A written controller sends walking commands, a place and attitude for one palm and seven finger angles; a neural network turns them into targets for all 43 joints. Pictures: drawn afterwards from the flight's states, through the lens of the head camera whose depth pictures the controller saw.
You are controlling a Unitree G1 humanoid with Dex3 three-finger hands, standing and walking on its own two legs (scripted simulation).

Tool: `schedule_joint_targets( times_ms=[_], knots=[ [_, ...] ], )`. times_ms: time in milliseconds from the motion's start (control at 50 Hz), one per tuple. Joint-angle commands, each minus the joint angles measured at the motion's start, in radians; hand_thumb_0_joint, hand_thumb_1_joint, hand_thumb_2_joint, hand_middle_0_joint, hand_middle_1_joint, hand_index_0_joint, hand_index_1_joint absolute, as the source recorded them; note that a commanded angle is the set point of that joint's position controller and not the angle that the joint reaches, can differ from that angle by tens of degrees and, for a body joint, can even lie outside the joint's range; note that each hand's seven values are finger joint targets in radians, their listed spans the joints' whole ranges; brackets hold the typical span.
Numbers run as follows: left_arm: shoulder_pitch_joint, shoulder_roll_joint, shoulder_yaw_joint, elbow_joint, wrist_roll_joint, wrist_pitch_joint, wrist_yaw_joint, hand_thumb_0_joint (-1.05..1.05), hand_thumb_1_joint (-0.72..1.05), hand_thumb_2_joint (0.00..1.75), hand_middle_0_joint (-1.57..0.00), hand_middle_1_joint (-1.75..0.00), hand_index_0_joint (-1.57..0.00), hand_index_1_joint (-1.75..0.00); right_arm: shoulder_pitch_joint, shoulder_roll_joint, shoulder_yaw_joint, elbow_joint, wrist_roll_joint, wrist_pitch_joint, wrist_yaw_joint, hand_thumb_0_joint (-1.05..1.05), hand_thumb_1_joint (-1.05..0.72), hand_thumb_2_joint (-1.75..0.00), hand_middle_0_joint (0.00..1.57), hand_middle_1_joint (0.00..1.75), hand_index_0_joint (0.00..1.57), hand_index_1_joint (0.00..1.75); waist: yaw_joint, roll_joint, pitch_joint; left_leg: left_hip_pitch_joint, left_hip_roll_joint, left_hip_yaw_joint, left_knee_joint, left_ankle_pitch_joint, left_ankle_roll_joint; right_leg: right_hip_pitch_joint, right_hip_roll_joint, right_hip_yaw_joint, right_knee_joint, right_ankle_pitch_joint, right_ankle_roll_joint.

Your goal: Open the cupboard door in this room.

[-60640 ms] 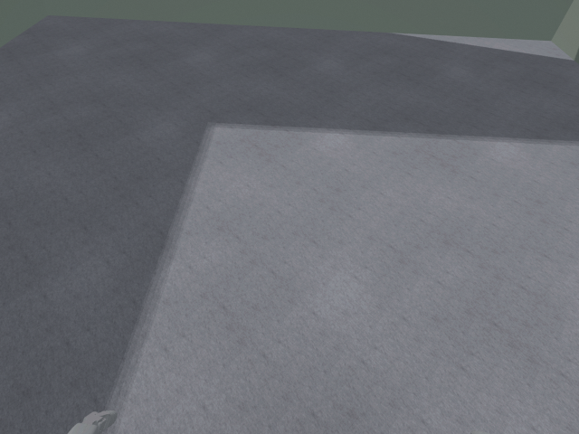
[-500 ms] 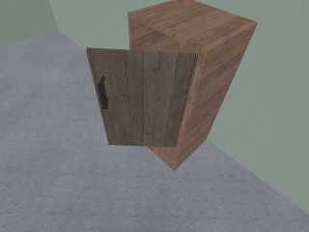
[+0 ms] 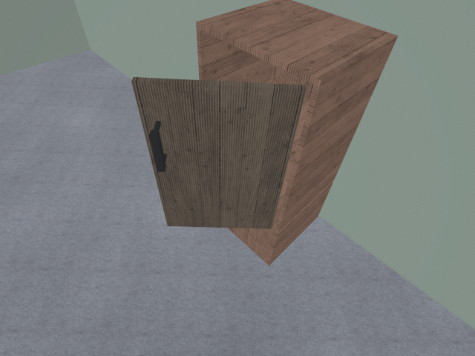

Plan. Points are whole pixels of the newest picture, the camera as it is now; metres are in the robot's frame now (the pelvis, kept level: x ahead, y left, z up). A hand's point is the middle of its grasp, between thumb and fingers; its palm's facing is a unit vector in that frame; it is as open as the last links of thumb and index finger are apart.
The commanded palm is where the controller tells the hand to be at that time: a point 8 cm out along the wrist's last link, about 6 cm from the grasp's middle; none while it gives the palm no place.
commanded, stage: shuffle to correct the standing spot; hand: left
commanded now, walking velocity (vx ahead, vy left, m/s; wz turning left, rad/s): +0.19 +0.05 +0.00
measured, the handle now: (159, 146) +0.60 +0.24 -0.03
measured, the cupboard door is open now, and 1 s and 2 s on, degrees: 45 45 45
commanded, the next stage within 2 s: come to a stop and stand still in 0.18 s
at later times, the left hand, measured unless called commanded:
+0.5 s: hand out of the picture +0.10 +0.19 -0.18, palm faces +0.02 -0.98 -0.18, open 7.3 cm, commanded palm none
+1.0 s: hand out of the picture +0.13 +0.20 -0.19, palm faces +0.09 -0.98 -0.16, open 7.3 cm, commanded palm none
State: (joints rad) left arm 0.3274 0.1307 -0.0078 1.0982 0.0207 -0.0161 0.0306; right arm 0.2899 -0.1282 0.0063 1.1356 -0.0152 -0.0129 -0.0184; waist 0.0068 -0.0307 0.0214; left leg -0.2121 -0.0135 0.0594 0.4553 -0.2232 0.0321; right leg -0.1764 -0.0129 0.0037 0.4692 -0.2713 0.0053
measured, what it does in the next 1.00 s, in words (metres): steps on the spot: right foot, then left foot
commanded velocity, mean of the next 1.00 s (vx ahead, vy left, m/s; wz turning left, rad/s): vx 0.00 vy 0.01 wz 0.00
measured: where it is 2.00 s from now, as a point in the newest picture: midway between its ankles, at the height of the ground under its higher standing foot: outside the picture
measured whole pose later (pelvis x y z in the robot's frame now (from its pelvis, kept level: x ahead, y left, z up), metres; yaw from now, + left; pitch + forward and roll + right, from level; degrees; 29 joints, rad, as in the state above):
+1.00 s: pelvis +0.06 +0.02 -0.01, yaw +1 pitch -2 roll +0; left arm 0.20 0.18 0.06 0.96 0.02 0.05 0.03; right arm 0.26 -0.13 -0.03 1.01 -0.03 0.01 -0.02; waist 0.01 -0.08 0.02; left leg -0.23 0.00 0.05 0.58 -0.30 0.02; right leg -0.41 -0.04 -0.04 0.69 -0.33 -0.01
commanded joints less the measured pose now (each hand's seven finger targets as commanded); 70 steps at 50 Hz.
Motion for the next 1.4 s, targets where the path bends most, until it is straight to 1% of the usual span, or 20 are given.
schedule_joint_targets(
  times_ms=[0, 160, 220, 260, 280, 340, 420, 540, 580, 620, 720, 880, 920, 940, 1000, 1120, 1240, 1300, 1320, 1380],
  knots=[
    [0.099, 0.087, 0.03, -0.024, 0.007, -0.002, -0.005, 0.0, 0.9, 0.9, -0.2, -0.3, -0.2, -0.3, 0.063, -0.116, -0.031, -0.034, -0.005, 0.0, 0.0, 0.0, -0.9, -0.9, 0.2, 0.3, 0.2, 0.3, 0.005, 0.05, 0.124, -0.094, 0.106, -0.134, -0.131, -0.337, 0.028, -0.108, -0.064, 0.073, -0.088, -0.254, -0.062],
    [0.181, 0.124, 0.063, -0.018, 0.0, -0.016, -0.005, 0.0, 0.9, 0.9, -0.2, -0.3, -0.2, -0.3, 0.06, -0.065, -0.026, -0.085, -0.006, -0.019, 0.005, 0.0, -0.9, -0.9, 0.2, 0.3, 0.2, 0.3, 0.022, -0.122, 0.139, -0.228, 0.018, 0.006, 0.154, -0.161, 0.01, -0.005, -0.195, 0.258, -0.161, -0.208, -0.156],
    [0.16, 0.119, 0.069, -0.021, 0.003, -0.021, -0.005, 0.0, 0.9, 0.9, -0.2, -0.3, -0.2, -0.3, 0.107, -0.058, -0.023, -0.077, -0.004, -0.038, 0.005, 0.0, -0.9, -0.9, 0.2, 0.3, 0.2, 0.3, -0.013, -0.075, 0.087, -0.083, 0.03, 0.01, 0.065, -0.088, 0.015, -0.03, -0.179, 0.172, -0.056, 0.022, -0.154],
    [0.088, 0.06, 0.053, -0.05, 0.003, -0.024, -0.009, 0.0, 0.9, 0.9, -0.2, -0.3, -0.2, -0.3, 0.314, -0.143, -0.04, 0.0, -0.011, -0.056, -0.01, 0.0, -0.9, -0.9, 0.2, 0.3, 0.2, 0.3, -0.088, 0.225, 0.024, 0.25, 0.219, -0.264, -0.053, 0.318, 0.115, -0.286, 0.001, -0.063, 0.359, 0.041, -0.066],
    [0.015, 0.044, 0.042, -0.082, 0.004, -0.032, -0.004, 0.0, 0.9, 0.9, -0.2, -0.3, -0.2, -0.3, 0.408, -0.158, -0.036, 0.032, -0.013, -0.055, -0.025, 0.0, -0.9, -0.9, 0.2, 0.3, 0.2, 0.3, -0.116, 0.324, 0.045, 0.384, 0.348, -0.401, -0.114, 0.715, 0.184, -0.501, 0.036, -0.09, 0.567, -0.29, -0.039],
    [-0.009, 0.033, 0.042, -0.071, 0.0, -0.022, 0.001, 0.0, 0.9, 0.9, -0.2, -0.3, -0.2, -0.3, 0.285, -0.087, -0.005, -0.001, -0.01, -0.051, -0.039, 0.0, -0.9, -0.9, 0.2, 0.3, 0.2, 0.3, -0.05, 0.085, 0.109, 0.226, 0.338, -0.239, -0.068, 1.029, 0.205, -0.442, -0.059, -0.018, 0.567, -0.26, -0.034],
    [0.011, 0.012, 0.036, -0.06, -0.007, 0.014, -0.001, 0.0, 0.9, 0.9, -0.2, -0.3, -0.2, -0.3, 0.15, -0.105, -0.011, -0.042, 0.001, -0.046, -0.047, 0.0, -0.9, -0.9, 0.2, 0.3, 0.2, 0.3, -0.001, 0.151, 0.068, 0.113, 0.226, -0.096, -0.091, 0.965, 0.114, -0.218, -0.04, -0.064, 0.323, -0.026, -0.007],
    [0.009, 0.094, 0.067, -0.094, 0.0, 0.017, 0.0, 0.0, 0.9, 0.9, -0.2, -0.3, -0.2, -0.3, 0.124, -0.127, -0.054, -0.062, 0.003, -0.011, -0.047, 0.0, -0.9, -0.9, 0.2, 0.3, 0.2, 0.3, 0.027, 0.131, 0.017, 0.137, 0.226, -0.099, 0.068, 0.889, 0.075, -0.1, -0.015, -0.079, 0.106, 0.142, -0.023],
    [0.053, 0.16, 0.083, -0.092, 0.006, 0.0, 0.006, 0.0, 0.9, 0.9, -0.2, -0.3, -0.2, -0.3, 0.149, -0.105, -0.066, -0.076, 0.011, 0.0, -0.041, 0.0, -0.9, -0.9, 0.2, 0.3, 0.2, 0.3, 0.036, -0.042, -0.078, 0.004, 0.11, -0.051, 0.277, 0.499, 0.014, 0.085, -0.152, 0.075, 0.09, 0.75, -0.088],
    [0.085, 0.208, 0.089, -0.088, -0.002, -0.003, 0.013, 0.0, 0.9, 0.9, -0.2, -0.3, -0.2, -0.3, 0.153, -0.053, -0.07, -0.091, 0.021, 0.01, -0.036, 0.0, -0.9, -0.9, 0.2, 0.3, 0.2, 0.3, 0.041, -0.182, -0.16, -0.144, -0.024, -0.041, 0.6, -0.42, -0.023, 0.161, -0.428, 0.249, 0.017, 1.139, -0.296],
    [-0.11, 0.176, 0.084, -0.176, 0.009, 0.022, 0.02, 0.0, 0.9, 0.9, -0.2, -0.3, -0.2, -0.3, 0.087, -0.027, -0.064, -0.092, 0.005, 0.049, -0.012, 0.0, -0.9, -0.9, 0.2, 0.3, 0.2, 0.3, -0.01, -0.148, -0.049, -0.132, 0.021, -0.052, 0.607, -0.315, -0.041, -0.129, -0.298, 0.135, -0.112, 0.437, -0.226],
    [-0.139, 0.167, 0.088, -0.205, 0.003, 0.05, 0.003, 0.0, 0.9, 0.9, -0.2, -0.3, -0.2, -0.3, 0.177, -0.048, -0.053, -0.092, -0.002, 0.024, -0.001, 0.0, -0.9, -0.9, 0.2, 0.3, 0.2, 0.3, -0.045, -0.014, 0.011, 0.123, 0.02, -0.016, -0.037, -0.119, -0.025, -0.341, -0.155, 0.094, -0.075, -0.25, -0.08],
    [-0.138, 0.087, 0.073, -0.221, -0.013, 0.055, -0.004, 0.0, 0.9, 0.9, -0.2, -0.3, -0.2, -0.3, 0.08, -0.146, -0.062, -0.153, -0.024, 0.015, -0.008, 0.0, -0.9, -0.9, 0.2, 0.3, 0.2, 0.3, -0.023, 0.316, 0.118, -0.179, 0.295, -0.381, -0.322, -0.408, 0.095, -0.289, -0.005, -0.059, 0.204, -0.183, -0.004],
    [-0.13, 0.096, 0.072, -0.22, -0.003, 0.054, -0.007, 0.0, 0.9, 0.9, -0.2, -0.3, -0.2, -0.3, -0.006, -0.155, -0.06, -0.18, -0.024, 0.011, -0.007, 0.0, -0.9, -0.9, 0.2, 0.3, 0.2, 0.3, 0.006, 0.271, 0.139, -0.312, 0.336, -0.417, -0.367, -0.428, 0.144, -0.197, -0.022, -0.021, 0.308, -0.138, -0.012],
    [-0.039, 0.064, 0.065, -0.152, 0.01, 0.045, -0.019, 0.0, 0.9, 0.9, -0.2, -0.3, -0.2, -0.3, -0.069, -0.132, -0.046, -0.18, -0.018, -0.004, -0.014, 0.0, -0.9, -0.9, 0.2, 0.3, 0.2, 0.3, 0.042, 0.19, 0.109, -0.268, 0.241, -0.258, -0.302, -0.3, 0.113, -0.145, -0.01, -0.001, 0.398, -0.079, -0.014],
    [-0.026, 0.043, 0.043, -0.121, 0.001, 0.01, -0.023, 0.0, 0.9, 0.9, -0.2, -0.3, -0.2, -0.3, 0.076, -0.152, -0.055, -0.116, -0.016, 0.003, -0.015, 0.0, -0.9, -0.9, 0.2, 0.3, 0.2, 0.3, -0.02, 0.106, 0.048, -0.007, 0.226, -0.248, -0.189, -0.153, 0.102, -0.097, 0.006, -0.051, 0.014, -0.102, -0.008],
    [0.086, 0.112, 0.04, -0.023, -0.009, -0.018, -0.006, 0.0, 0.9, 0.9, -0.2, -0.3, -0.2, -0.3, 0.044, -0.061, -0.026, -0.089, 0.0, -0.011, -0.012, 0.0, -0.9, -0.9, 0.2, 0.3, 0.2, 0.3, -0.005, -0.167, -0.015, -0.055, 0.056, -0.013, 0.045, -0.021, -0.019, 0.073, -0.158, 0.128, -0.12, 0.296, -0.099],
    [0.152, 0.106, 0.026, 0.016, 0.009, -0.038, 0.042, 0.0, 0.9, 0.9, -0.2, -0.3, -0.2, -0.3, -0.051, -0.125, -0.026, -0.114, 0.002, -0.017, -0.003, 0.0, -0.9, -0.9, 0.2, 0.3, 0.2, 0.3, 0.025, 0.004, 0.076, -0.004, 0.093, -0.048, 0.16, 0.037, -0.036, -0.105, -0.145, 0.18, -0.122, 0.515, -0.051],
    [0.071, 0.158, 0.022, -0.04, -0.002, -0.04, 0.033, 0.0, 0.9, 0.9, -0.2, -0.3, -0.2, -0.3, 0.021, -0.067, -0.024, -0.132, 0.004, -0.001, 0.003, 0.0, -0.9, -0.9, 0.2, 0.3, 0.2, 0.3, -0.045, 0.011, 0.048, -0.029, 0.074, -0.045, 0.157, -0.127, -0.024, -0.125, -0.172, 0.17, -0.166, 0.157, -0.075],
    [0.046, 0.117, 0.02, -0.047, -0.001, -0.041, 0.022, 0.0, 0.9, 0.9, -0.2, -0.3, -0.2, -0.3, 0.066, -0.066, -0.019, -0.11, -0.007, -0.002, 0.007, 0.0, -0.9, -0.9, 0.2, 0.3, 0.2, 0.3, -0.049, 0.094, 0.094, -0.018, 0.082, -0.067, 0.083, -0.05, -0.018, -0.193, -0.101, 0.123, -0.135, -0.097, -0.094]
  ],
)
